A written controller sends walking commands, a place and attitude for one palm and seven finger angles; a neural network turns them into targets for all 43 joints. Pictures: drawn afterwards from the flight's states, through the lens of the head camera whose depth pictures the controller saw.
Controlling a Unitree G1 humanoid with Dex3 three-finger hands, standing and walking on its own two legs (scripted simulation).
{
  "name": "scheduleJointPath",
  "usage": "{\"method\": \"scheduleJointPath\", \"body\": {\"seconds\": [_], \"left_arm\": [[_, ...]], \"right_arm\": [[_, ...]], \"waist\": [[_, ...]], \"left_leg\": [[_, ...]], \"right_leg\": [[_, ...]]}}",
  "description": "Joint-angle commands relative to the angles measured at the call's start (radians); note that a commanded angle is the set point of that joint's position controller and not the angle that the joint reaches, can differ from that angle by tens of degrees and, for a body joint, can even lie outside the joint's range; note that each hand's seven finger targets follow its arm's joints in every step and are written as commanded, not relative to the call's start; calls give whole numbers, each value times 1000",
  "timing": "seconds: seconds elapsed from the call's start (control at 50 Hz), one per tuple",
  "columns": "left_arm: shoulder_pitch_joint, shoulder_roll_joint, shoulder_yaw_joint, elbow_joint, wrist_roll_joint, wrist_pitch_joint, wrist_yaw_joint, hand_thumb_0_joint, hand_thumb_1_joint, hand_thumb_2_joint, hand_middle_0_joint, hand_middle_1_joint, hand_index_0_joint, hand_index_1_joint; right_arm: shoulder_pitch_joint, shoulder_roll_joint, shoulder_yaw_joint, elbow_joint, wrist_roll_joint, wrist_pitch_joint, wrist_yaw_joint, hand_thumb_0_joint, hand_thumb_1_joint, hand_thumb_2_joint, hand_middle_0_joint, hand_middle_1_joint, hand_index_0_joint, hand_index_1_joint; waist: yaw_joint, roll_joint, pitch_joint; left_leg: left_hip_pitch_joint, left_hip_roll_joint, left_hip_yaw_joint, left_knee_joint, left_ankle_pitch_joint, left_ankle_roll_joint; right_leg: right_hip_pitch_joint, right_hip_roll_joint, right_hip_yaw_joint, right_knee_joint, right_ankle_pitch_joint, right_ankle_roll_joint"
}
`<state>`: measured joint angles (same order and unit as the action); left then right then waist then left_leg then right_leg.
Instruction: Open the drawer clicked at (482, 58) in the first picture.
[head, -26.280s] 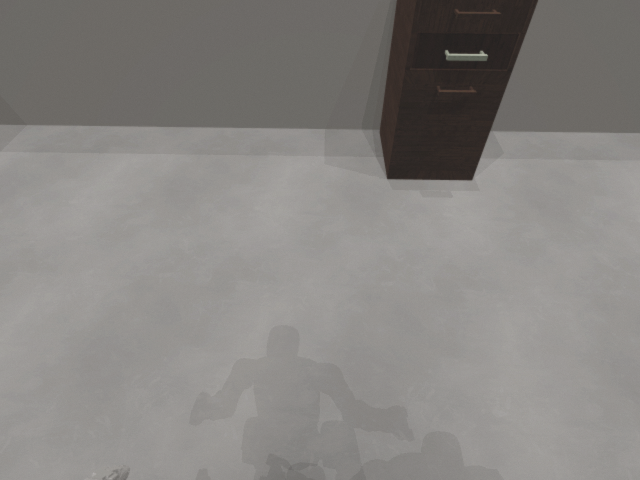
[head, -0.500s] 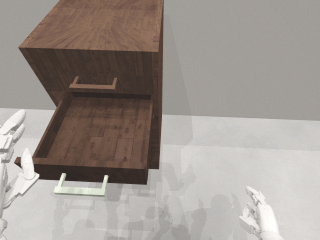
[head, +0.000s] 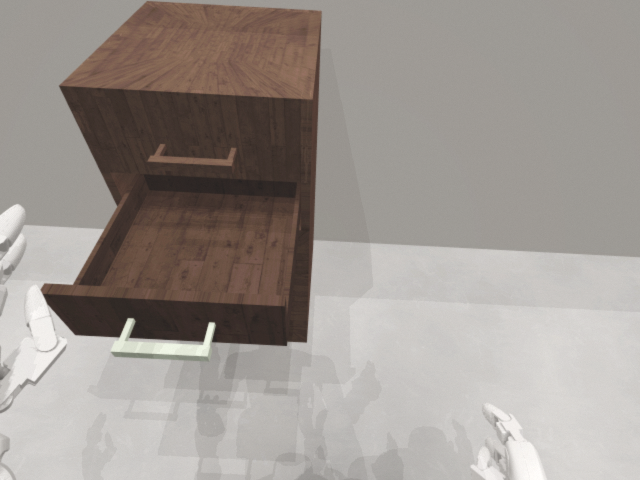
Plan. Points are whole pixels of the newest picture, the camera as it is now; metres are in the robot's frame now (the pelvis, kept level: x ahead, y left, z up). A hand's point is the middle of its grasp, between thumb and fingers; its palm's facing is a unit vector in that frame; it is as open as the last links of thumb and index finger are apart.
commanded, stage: step back with the hand held close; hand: left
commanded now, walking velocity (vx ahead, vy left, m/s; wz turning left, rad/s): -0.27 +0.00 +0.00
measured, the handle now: (166, 339) +0.35 +0.27 -0.12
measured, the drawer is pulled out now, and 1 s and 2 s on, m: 0.30 0.30 0.30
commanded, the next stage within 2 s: stop stepping back and stand still in 0.60 s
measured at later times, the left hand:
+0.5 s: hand (27, 457) +0.11 +0.21 +0.19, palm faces +0.37 -0.84 -0.40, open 7.4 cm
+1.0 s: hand out of the picture +0.01 +0.20 +0.18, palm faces +0.35 -0.84 -0.41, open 7.4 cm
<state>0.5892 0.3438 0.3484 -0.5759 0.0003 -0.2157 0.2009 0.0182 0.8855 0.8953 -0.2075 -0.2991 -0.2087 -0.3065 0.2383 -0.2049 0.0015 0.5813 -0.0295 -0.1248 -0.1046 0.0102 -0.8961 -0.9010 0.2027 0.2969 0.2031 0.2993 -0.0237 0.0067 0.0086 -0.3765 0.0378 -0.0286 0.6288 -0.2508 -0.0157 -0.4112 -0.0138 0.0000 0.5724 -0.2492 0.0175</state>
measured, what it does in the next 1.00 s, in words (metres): walks backwards: right foot, then left foot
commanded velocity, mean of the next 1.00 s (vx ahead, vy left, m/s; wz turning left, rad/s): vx -0.19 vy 0.01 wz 0.00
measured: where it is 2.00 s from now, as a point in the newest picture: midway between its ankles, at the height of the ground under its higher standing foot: outside the picture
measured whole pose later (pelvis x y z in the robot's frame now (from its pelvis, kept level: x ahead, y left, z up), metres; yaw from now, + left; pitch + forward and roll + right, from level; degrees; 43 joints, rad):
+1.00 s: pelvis -0.19 -0.03 +0.01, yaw -1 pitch +0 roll +1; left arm 0.62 0.37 0.36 -0.61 -0.03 -0.20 0.15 0.02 0.88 0.90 -0.21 -0.30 -0.21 -0.31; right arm 0.23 -0.19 0.01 0.66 0.01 -0.10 -0.06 0.01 -0.90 -0.90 0.20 0.30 0.20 0.30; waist -0.02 -0.05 0.01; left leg -0.38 0.00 0.04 0.79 -0.39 0.01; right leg -0.30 0.00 -0.04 0.52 -0.21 -0.03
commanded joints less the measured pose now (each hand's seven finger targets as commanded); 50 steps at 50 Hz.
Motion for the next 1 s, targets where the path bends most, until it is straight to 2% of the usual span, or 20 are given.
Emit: {"method": "scheduleJointPath", "body": {"seconds": [0.0,0.06,0.12,0.16,0.2,0.24,0.32,0.36,0.4,0.44,0.52,0.56,0.58,0.62,0.68,0.74,0.8,0.86,0.88,0.98], "left_arm": [[59,193,157,-228,-8,-75,22,0,900,900,-200,-300,-200,-300],[13,189,157,-206,-4,-89,27,0,900,900,-200,-300,-200,-300],[6,165,122,-184,4,-73,28,0,900,900,-200,-300,-200,-300],[-15,170,122,-224,-1,-85,19,0,900,900,-200,-300,-200,-300],[-42,179,137,-276,3,-106,32,0,900,900,-200,-300,-200,-300],[21,186,152,-251,-17,-109,20,0,900,900,-200,-300,-200,-300],[22,181,129,-283,-53,-99,-12,0,900,900,-200,-300,-200,-300],[-36,213,143,-269,-49,-110,-31,0,900,900,-200,-300,-200,-300],[-66,228,139,-188,-42,-91,-33,0,900,900,-200,-300,-200,-300],[-16,196,119,-163,-31,-74,-34,0,900,900,-200,-300,-200,-300],[-8,196,135,-174,-7,-100,-19,0,900,900,-200,-300,-200,-300],[18,184,116,-218,-18,-97,-28,0,900,900,-200,-300,-200,-300],[9,196,115,-259,-21,-107,-33,0,900,900,-200,-300,-200,-300],[10,224,136,-309,-23,-113,-43,0,900,900,-200,-300,-200,-300],[35,240,184,-379,-58,-115,-53,0,900,900,-200,-300,-200,-300],[101,167,143,-310,-52,-74,-46,0,900,900,-200,-300,-200,-300],[52,191,145,-289,-41,-53,-38,0,900,900,-200,-300,-200,-300],[-37,257,185,-259,-42,-50,-26,0,900,900,-200,-300,-200,-300],[-25,222,157,-208,-38,-38,-26,0,900,900,-200,-300,-200,-300],[40,176,112,-221,-17,-42,-18,0,900,900,-200,-300,-200,-300]], "right_arm": [[-97,-116,-54,-173,7,-79,1,0,-900,-900,200,300,200,300],[-81,-120,-63,-143,0,-73,4,0,-900,-900,200,300,200,300],[-72,-113,-51,-83,-20,-36,8,0,-900,-900,200,300,200,300],[-106,-129,-51,-98,-16,-41,-1,0,-900,-900,200,300,200,300],[-139,-121,-53,-111,-26,-85,-14,0,-900,-900,200,300,200,300],[-87,-117,-72,-100,-17,-96,1,0,-900,-900,200,300,200,300],[-131,-117,-51,-79,7,-116,39,0,-900,-900,200,300,200,300],[-145,-118,-47,-71,18,-115,50,0,-900,-900,200,300,200,300],[-137,-111,-69,-72,41,-108,56,0,-900,-900,200,300,200,300],[-148,-63,-49,-68,24,-71,59,0,-900,-900,200,300,200,300],[-185,-42,-6,-98,11,-43,22,0,-900,-900,200,300,200,300],[-128,-68,-14,-90,7,-25,24,0,-900,-900,200,300,200,300],[-119,-92,-33,-98,10,-20,22,0,-900,-900,200,300,200,300],[-127,-125,-67,-132,21,-30,32,0,-900,-900,200,300,200,300],[-119,-103,-67,-110,-2,-80,41,0,-900,-900,200,300,200,300],[-101,-108,-67,-101,32,-89,58,0,-900,-900,200,300,200,300],[-119,-125,-48,-133,47,-73,56,0,-900,-900,200,300,200,300],[-127,-109,-48,-128,38,-49,45,0,-900,-900,200,300,200,300],[-103,-101,-55,-100,40,-41,41,0,-900,-900,200,300,200,300],[-124,-96,-27,-100,27,-40,27,0,-900,-900,200,300,200,300]], "waist": [[15,74,-88],[6,-120,-62],[-20,-206,-134],[-11,14,-71],[-7,301,-42],[5,213,-77],[25,221,-90],[28,36,-38],[44,-264,-71],[13,-165,-92],[18,-189,-88],[-9,-107,-140],[-5,-15,-144],[24,173,-175],[4,261,-140],[14,187,-132],[10,143,-42],[-2,-174,-29],[1,-256,-52],[-12,-96,-41]], "left_leg": [[-243,94,-89,-194,-164,71],[-89,-38,-8,51,-355,19],[121,-44,10,88,-169,15],[33,45,-120,-136,-177,57],[-341,294,-375,-446,-268,167],[-297,270,-273,-385,-205,184],[-87,225,-199,-264,-38,132],[-125,135,-109,-127,-179,67],[-100,-84,45,420,-263,-20],[-146,-50,-23,591,-204,-30],[-56,-29,47,62,-232,-6],[71,-58,107,-232,-43,5],[110,3,67,-321,70,20],[151,283,-153,-293,466,110],[103,333,-160,-307,556,180],[158,255,-44,-250,360,131],[-69,156,2,-258,-264,75],[9,-36,65,188,-222,4],[48,-44,50,337,-189,7],[146,-20,74,-148,-139,47]], "right_leg": [[266,-21,73,-12,13,-37],[-15,-185,280,-306,-323,-117],[-92,-205,195,-265,-157,-133],[-100,-89,111,-121,-185,-64],[141,109,-1,346,-234,-2],[150,110,60,504,-278,-13],[178,40,27,28,-158,-17],[213,-52,95,-244,9,-48],[-26,-397,531,-460,-110,-224],[56,-335,343,-332,99,-229],[187,-204,153,-217,404,-145],[200,-163,131,-186,342,-93],[210,-116,104,-123,317,-57],[91,1,19,89,3,-3],[-19,41,50,410,-270,-4],[35,23,-9,219,-217,7],[274,10,-49,-95,-87,0],[-5,-282,356,-426,-436,-147],[-64,-317,407,-468,-535,-168],[42,-192,142,-326,-290,-109]]}}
